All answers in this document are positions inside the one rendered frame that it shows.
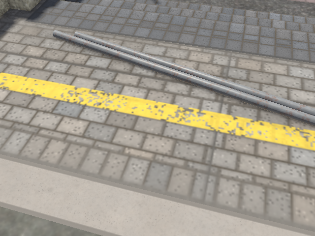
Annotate stairs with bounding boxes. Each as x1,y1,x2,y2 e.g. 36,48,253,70
65,0,315,33

